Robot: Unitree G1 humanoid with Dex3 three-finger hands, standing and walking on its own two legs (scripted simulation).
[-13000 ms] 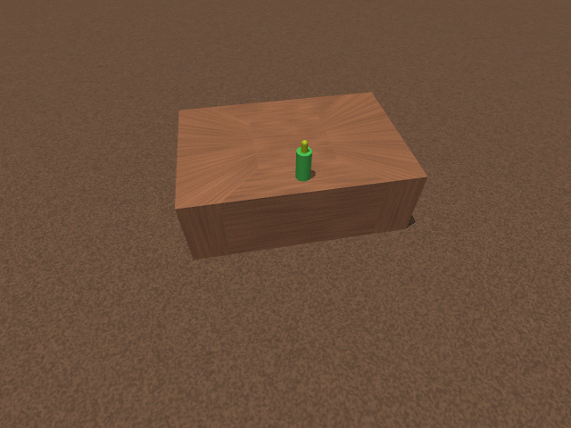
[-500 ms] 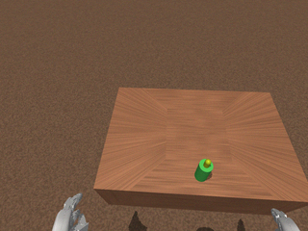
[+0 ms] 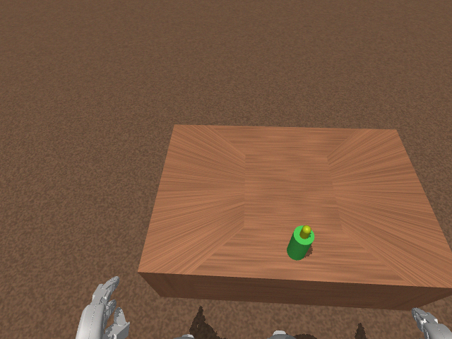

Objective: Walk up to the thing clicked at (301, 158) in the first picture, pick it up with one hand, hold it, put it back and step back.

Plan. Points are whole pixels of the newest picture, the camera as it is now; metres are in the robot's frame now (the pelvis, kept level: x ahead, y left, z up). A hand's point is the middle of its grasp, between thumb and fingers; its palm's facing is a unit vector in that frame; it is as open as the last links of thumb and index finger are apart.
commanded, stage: go down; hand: right
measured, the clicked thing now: (301, 240) +0.43 -0.18 -0.30
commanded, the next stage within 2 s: approach in 1.58 s
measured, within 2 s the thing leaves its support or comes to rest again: neither
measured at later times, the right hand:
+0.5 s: hand (415, 315) +0.20 -0.31 -0.07, palm faces +0.14 +0.94 -0.30, open 17.1 cm
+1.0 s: hand (421, 257) +0.29 -0.34 -0.05, palm faces +0.14 +0.98 -0.18, open 17.2 cm
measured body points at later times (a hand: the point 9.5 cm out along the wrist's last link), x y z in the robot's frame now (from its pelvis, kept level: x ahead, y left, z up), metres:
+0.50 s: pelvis -0.01 +0.00 -0.01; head +0.04 -0.02 +0.44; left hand +0.14 +0.26 -0.08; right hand +0.19 -0.35 -0.05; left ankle -0.02 +0.14 -0.68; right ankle +0.00 -0.13 -0.68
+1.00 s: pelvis -0.02 +0.00 -0.02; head +0.08 -0.02 +0.42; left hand +0.06 +0.28 -0.11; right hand +0.28 -0.39 -0.04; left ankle -0.02 +0.14 -0.68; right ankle +0.00 -0.13 -0.68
